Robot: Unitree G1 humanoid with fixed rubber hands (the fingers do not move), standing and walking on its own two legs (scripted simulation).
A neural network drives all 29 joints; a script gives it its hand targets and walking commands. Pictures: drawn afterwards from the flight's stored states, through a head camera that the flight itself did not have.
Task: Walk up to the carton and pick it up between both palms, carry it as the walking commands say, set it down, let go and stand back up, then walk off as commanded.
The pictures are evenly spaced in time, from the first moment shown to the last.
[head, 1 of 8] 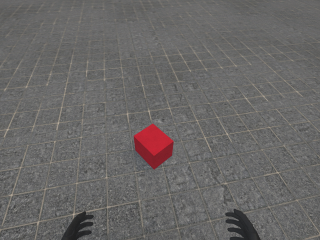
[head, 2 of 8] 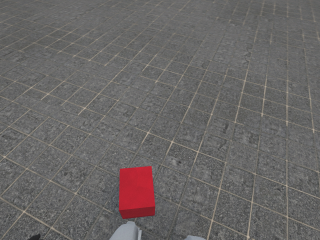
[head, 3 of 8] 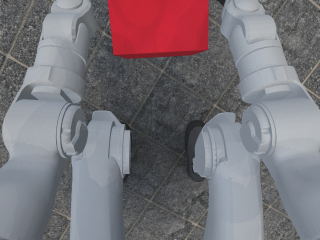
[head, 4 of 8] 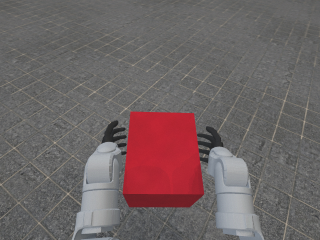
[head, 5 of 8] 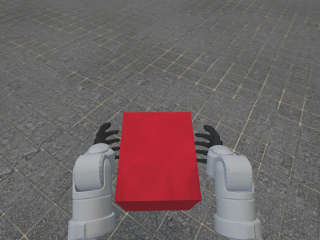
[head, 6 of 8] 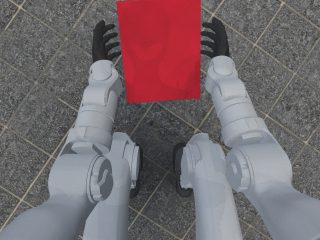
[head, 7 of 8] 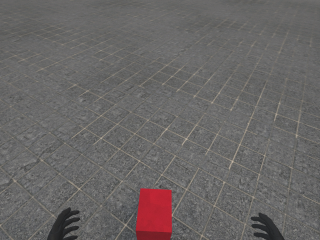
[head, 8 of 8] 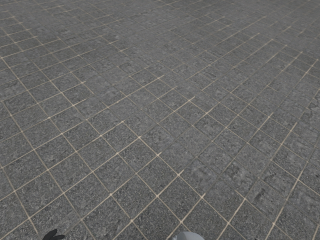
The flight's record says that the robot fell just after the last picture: no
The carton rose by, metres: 0.69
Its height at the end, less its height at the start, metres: +0.00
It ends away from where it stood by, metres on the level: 1.05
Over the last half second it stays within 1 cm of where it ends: yes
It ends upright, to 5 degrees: yes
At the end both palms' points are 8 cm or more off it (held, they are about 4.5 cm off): yes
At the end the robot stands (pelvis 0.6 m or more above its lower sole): yes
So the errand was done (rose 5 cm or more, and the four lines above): yes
